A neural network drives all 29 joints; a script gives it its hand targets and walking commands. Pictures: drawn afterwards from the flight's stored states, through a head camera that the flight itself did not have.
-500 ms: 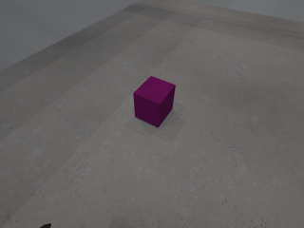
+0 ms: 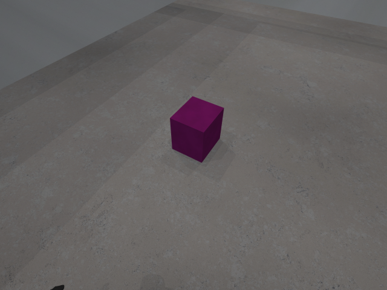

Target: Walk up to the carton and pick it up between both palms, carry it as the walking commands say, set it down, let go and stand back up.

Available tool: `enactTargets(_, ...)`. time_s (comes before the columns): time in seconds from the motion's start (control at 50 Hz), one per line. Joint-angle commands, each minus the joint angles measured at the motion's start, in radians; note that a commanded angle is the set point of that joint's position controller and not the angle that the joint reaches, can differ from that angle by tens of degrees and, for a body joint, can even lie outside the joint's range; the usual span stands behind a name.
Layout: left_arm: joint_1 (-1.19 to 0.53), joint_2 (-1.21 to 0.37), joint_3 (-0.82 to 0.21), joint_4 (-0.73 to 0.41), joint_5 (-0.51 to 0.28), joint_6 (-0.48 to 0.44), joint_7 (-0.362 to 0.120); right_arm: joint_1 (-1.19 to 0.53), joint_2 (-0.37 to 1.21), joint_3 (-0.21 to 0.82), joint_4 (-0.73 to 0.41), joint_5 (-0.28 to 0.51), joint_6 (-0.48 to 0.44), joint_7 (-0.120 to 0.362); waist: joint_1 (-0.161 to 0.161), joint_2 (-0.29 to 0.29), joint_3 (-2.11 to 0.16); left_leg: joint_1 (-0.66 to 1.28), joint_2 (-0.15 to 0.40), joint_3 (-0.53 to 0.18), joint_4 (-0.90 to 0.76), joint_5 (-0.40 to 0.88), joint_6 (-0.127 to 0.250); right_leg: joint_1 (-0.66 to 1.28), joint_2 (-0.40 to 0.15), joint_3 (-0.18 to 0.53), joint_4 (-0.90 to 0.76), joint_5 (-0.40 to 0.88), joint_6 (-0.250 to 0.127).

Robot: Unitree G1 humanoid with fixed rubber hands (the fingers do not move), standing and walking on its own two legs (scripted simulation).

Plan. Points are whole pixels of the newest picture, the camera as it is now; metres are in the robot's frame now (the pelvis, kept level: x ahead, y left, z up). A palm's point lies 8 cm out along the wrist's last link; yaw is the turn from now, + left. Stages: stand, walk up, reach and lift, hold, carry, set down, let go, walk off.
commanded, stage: stand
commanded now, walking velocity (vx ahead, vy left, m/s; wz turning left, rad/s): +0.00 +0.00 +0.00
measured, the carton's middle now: (197, 129) +1.23 -0.01 -0.64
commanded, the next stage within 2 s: walk up in 0.32 s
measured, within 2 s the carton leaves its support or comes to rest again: neither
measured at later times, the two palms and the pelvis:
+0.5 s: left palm out of the picture +0.10 +0.31 -0.10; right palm out of the picture +0.10 -0.31 -0.10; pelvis +0.01 +0.00 +0.00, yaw +0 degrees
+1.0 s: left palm (47, 245) +0.25 +0.35 -0.10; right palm out of the picture +0.17 -0.31 -0.07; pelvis +0.13 +0.04 -0.01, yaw +0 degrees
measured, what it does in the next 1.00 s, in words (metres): walks ahead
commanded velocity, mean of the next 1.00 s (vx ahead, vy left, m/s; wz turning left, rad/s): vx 0.00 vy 0.00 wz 0.00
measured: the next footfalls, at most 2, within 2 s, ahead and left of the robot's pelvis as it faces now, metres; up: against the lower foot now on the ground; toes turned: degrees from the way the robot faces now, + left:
right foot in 1.10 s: +0.32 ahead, -0.08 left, +0.00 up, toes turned -3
left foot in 1.46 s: +0.43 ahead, +0.18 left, +0.00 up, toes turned +5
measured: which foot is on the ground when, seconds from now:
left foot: down 0.00-1.00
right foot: down 0.00-0.74, up 0.76-1.00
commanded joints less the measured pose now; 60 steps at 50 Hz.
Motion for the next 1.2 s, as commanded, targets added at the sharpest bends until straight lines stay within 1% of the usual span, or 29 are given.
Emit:
enactTargets(0.0,-0.035,0.174,0.031,-0.042,0.0,-0.009,0.004,-0.035,-0.173,-0.03,-0.041,0.0,-0.009,-0.004,0.0,0.0,-0.061,0.005,0.116,-0.089,-0.052,0.126,0.032,0.008,-0.118,0.093,-0.055,0.119,-0.034)
enactTargets(0.48,-0.03,0.175,0.033,-0.043,0.0,-0.007,0.005,-0.032,-0.175,-0.032,-0.039,0.0,-0.007,-0.006,0.0,0.0,-0.061,0.017,0.118,-0.087,-0.058,0.146,0.031,0.019,-0.121,0.09,-0.06,0.139,-0.032)
enactTargets(0.5,0.03,0.252,0.083,-0.102,0.024,-0.026,-0.026,0.037,-0.239,-0.07,-0.085,-0.001,-0.018,0.026,0.0,-0.031,-0.17,0.02,0.084,-0.089,0.036,-0.322,0.095,0.046,-0.069,0.057,0.013,-0.332,-0.074)
enactTargets(0.52,0.052,0.26,0.097,-0.109,0.028,-0.029,-0.036,0.013,-0.25,-0.077,-0.107,-0.014,-0.023,0.037,0.014,-0.019,-0.082,-0.093,0.099,-0.129,0.06,-0.467,0.115,-0.042,-0.107,0.136,0.027,-0.472,-0.108)
enactTargets(0.54,0.055,0.262,0.107,-0.132,0.026,-0.035,-0.043,-0.019,-0.246,-0.08,-0.135,-0.017,-0.027,0.043,0.028,-0.015,0.001,-0.215,0.103,-0.142,0.095,-0.445,0.12,-0.053,-0.137,0.194,0.035,-0.486,-0.138)
enactTargets(0.56,0.085,0.262,0.114,-0.148,0.024,-0.041,-0.046,-0.043,-0.228,-0.079,-0.161,-0.018,-0.033,0.048,0.048,-0.026,0.046,-0.321,0.08,-0.108,0.147,-0.373,0.106,-0.015,-0.172,0.259,0.007,-0.486,-0.17)
enactTargets(0.6,0.148,0.32,0.138,-0.163,0.027,-0.05,-0.044,-0.065,-0.207,-0.085,-0.203,-0.018,-0.04,0.053,0.067,-0.144,0.072,-0.48,0.027,0.002,0.344,-0.222,0.055,0.091,-0.329,0.436,-0.14,-0.508,-0.258)
enactTargets(0.62,0.17,0.33,0.145,-0.182,0.032,-0.053,-0.048,-0.062,-0.219,-0.089,-0.222,-0.018,-0.04,0.06,0.077,-0.158,0.064,-0.495,0.05,-0.036,0.4,-0.311,0.051,0.081,-0.358,0.463,-0.181,-0.517,-0.279)
enactTargets(0.66,0.115,0.331,0.145,-0.23,0.033,-0.051,-0.056,-0.009,-0.232,-0.1,-0.235,-0.014,-0.046,0.077,0.034,-0.169,0.063,-0.399,0.087,-0.05,0.334,-0.299,0.046,0.003,-0.334,0.371,-0.172,-0.458,-0.256)
enactTargets(0.68,0.079,0.319,0.14,-0.251,0.03,-0.046,-0.061,0.031,-0.232,-0.106,-0.228,-0.015,-0.052,0.08,0.007,-0.161,0.064,-0.289,0.068,-0.007,0.255,-0.232,0.04,-0.072,-0.287,0.281,-0.14,-0.402,-0.225)
enactTargets(0.7,0.032,0.297,0.131,-0.27,0.027,-0.037,-0.066,0.123,-0.221,-0.115,-0.203,-0.019,-0.059,0.079,-0.051,-0.122,0.039,-0.09,0.023,0.057,0.151,-0.14,0.035,-0.199,-0.217,0.174,-0.05,-0.391,-0.188)
enactTargets(0.72,0.033,0.246,0.118,-0.283,0.026,-0.032,-0.068,0.235,-0.241,-0.131,-0.176,-0.028,-0.068,0.072,-0.102,-0.033,-0.007,0.146,-0.022,0.065,0.103,-0.158,0.041,-0.36,-0.132,0.075,0.125,-0.409,-0.144)
enactTargets(0.74,0.004,0.163,0.098,-0.327,0.012,-0.039,-0.067,0.356,-0.349,-0.159,-0.174,-0.041,-0.078,0.059,-0.161,0.275,-0.027,0.313,0.193,-0.364,-0.104,-0.525,0.128,-0.612,0.027,-0.061,0.541,-0.361,-0.079)
enactTargets(0.76,-0.014,0.171,0.094,-0.342,0.017,-0.047,-0.053,0.356,-0.425,-0.171,-0.207,-0.032,-0.089,0.048,-0.154,0.247,0.007,0.285,0.384,-0.671,-0.185,-0.517,0.237,-0.741,0.069,0.11,0.749,-0.348,-0.048)
enactTargets(0.78,0.025,0.231,0.099,-0.323,0.008,-0.051,-0.044,0.291,-0.358,-0.15,-0.239,-0.005,-0.084,0.042,-0.089,0.009,0.033,0.194,0.394,-0.56,-0.143,-0.388,0.259,-0.689,-0.001,0.207,0.765,-0.255,-0.046)
enactTargets(0.8,0.101,0.243,0.101,-0.291,-0.006,-0.053,-0.048,0.244,-0.306,-0.131,-0.26,-0.003,-0.081,0.041,-0.043,-0.019,0.045,0.152,0.342,-0.427,-0.123,-0.227,0.244,-0.617,-0.035,0.183,0.718,-0.191,-0.04)
enactTargets(0.84,0.16,0.236,0.102,-0.286,-0.005,-0.052,-0.055,0.219,-0.279,-0.124,-0.291,-0.011,-0.084,0.034,-0.022,0.084,0.05,0.113,0.261,-0.229,-0.109,0.081,0.227,-0.526,-0.058,0.128,0.61,-0.145,-0.01)
enactTargets(0.86,0.152,0.23,0.104,-0.298,-0.002,-0.046,-0.063,0.235,-0.279,-0.122,-0.304,-0.012,-0.083,0.035,-0.03,0.116,0.04,0.098,0.242,-0.164,-0.095,0.205,0.227,-0.494,-0.05,0.092,0.573,-0.135,0.001)
enactTargets(0.9,0.087,0.203,0.101,-0.343,0.003,-0.039,-0.075,0.276,-0.283,-0.123,-0.325,-0.008,-0.084,0.036,-0.049,0.13,0.046,0.079,0.231,-0.094,-0.078,0.321,0.231,-0.457,-0.059,0.03,0.47,-0.101,-0.003)
enactTargets(0.94,0.038,0.184,0.099,-0.375,0.009,-0.038,-0.088,0.288,-0.291,-0.125,-0.349,0.0,-0.084,0.037,-0.057,0.136,0.044,0.04,0.217,-0.061,-0.059,0.326,0.219,-0.383,-0.057,-0.031,0.358,-0.061,-0.021)
enactTargets(1.0,0.033,0.183,0.11,-0.388,0.012,-0.036,-0.095,0.294,-0.305,-0.125,-0.379,0.01,-0.079,0.032,-0.048,0.146,0.033,-0.035,0.224,-0.076,-0.025,0.238,0.194,-0.255,-0.016,-0.086,0.286,-0.003,-0.047)
enactTargets(1.02,0.048,0.182,0.116,-0.388,0.009,-0.035,-0.094,0.294,-0.306,-0.124,-0.385,0.01,-0.078,0.03,-0.035,0.143,0.031,-0.055,0.227,-0.083,0.004,0.241,0.189,-0.206,-0.003,-0.089,0.268,-0.007,-0.056)
enactTargets(1.06,0.151,0.204,0.138,-0.371,0.006,-0.041,-0.081,0.297,-0.283,-0.11,-0.401,0.009,-0.076,0.026,0.036,0.071,-0.02,-0.131,0.189,-0.035,0.21,0.364,0.157,0.013,0.04,-0.092,0.191,-0.011,-0.089)
enactTargets(1.08,0.278,0.249,0.16,-0.356,0.01,-0.047,-0.066,0.295,-0.248,-0.094,-0.418,0.008,-0.078,0.025,0.111,-0.023,-0.088,-0.246,0.134,0.02,0.462,0.359,0.124,0.205,-0.011,-0.01,0.161,-0.065,-0.141)
enactTargets(1.1,0.382,0.353,0.19,-0.378,0.014,-0.056,-0.049,0.319,-0.181,-0.071,-0.451,0.016,-0.081,0.022,0.16,-0.227,-0.205,-0.481,0.015,0.067,0.871,0.009,0.057,0.351,-0.342,0.49,0.034,-0.286,-0.275)
enactTargets(1.12,0.337,0.389,0.186,-0.404,-0.003,-0.06,-0.049,0.324,-0.242,-0.089,-0.431,0.023,-0.071,0.015,0.109,-0.118,-0.186,-0.529,-0.027,-0.088,0.96,-0.308,0.062,0.21,-0.448,0.689,-0.075,-0.355,-0.334)
enactTargets(1.14,0.281,0.339,0.176,-0.409,-0.011,-0.054,-0.047,0.297,-0.288,-0.105,-0.408,0.022,-0.062,0.013,0.09,-0.029,-0.116,-0.528,0.028,-0.117,0.966,-0.289,0.06,0.116,-0.422,0.577,-0.071,-0.425,-0.342)
enactTargets(1.16,0.234,0.3,0.167,-0.42,-0.012,-0.054,-0.045,0.296,-0.281,-0.101,-0.405,0.017,-0.062,0.019,0.069,-0.038,-0.045,-0.545,0.06,-0.105,0.906,-0.255,0.052,0.025,-0.385,0.492,-0.085,-0.423,-0.333)
enactTargets(1.18,0.194,0.277,0.161,-0.425,-0.009,-0.058,-0.044,0.31,-0.272,-0.099,-0.394,0.013,-0.062,0.026,0.04,-0.078,0.008,-0.531,0.091,-0.093,0.812,-0.227,0.038,-0.054,-0.328,0.395,-0.108,-0.411,-0.297)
